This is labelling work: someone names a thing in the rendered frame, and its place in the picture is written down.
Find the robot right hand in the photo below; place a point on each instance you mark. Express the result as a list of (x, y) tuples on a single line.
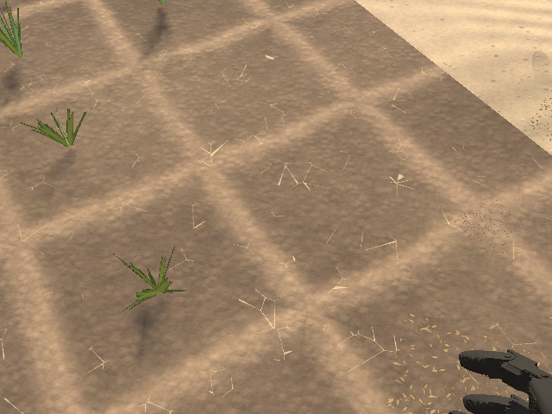
[(516, 371)]

